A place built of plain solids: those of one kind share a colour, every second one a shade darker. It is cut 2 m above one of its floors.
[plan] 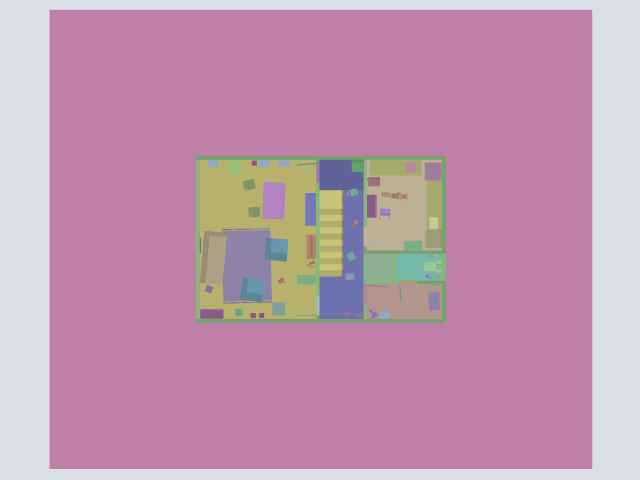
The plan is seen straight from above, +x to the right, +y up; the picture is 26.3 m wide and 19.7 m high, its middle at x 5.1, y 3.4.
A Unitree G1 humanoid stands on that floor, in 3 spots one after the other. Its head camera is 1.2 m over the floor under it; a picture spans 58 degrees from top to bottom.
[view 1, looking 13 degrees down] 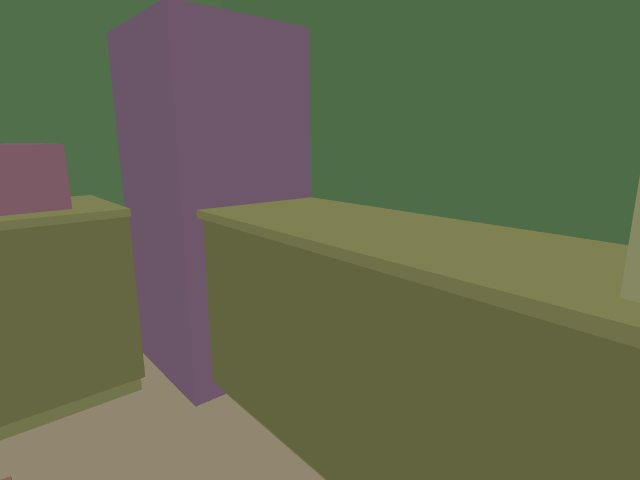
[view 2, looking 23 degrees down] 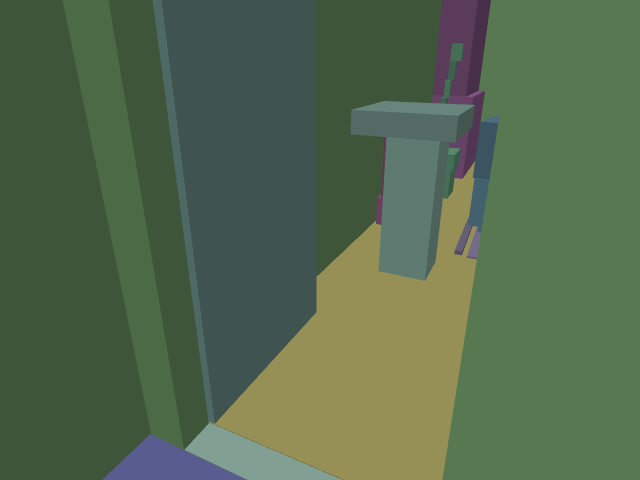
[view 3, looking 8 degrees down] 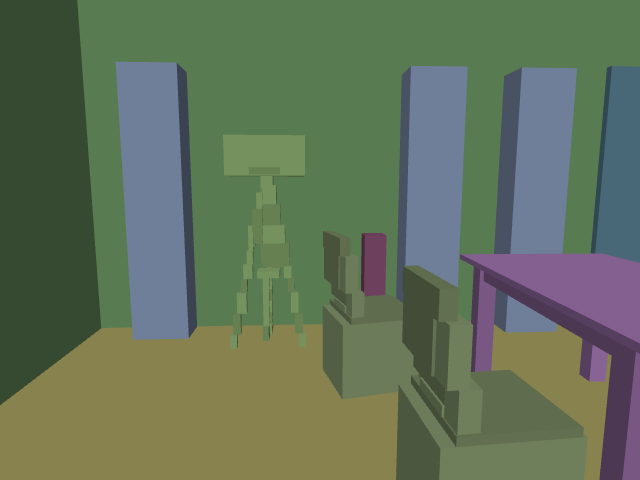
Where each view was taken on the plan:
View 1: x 8.68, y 4.12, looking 49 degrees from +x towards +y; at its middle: counter_run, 1.27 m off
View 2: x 5.83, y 1.18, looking -154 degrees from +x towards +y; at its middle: wall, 2.52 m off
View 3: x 1.77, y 3.17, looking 87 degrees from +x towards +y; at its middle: wall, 3.55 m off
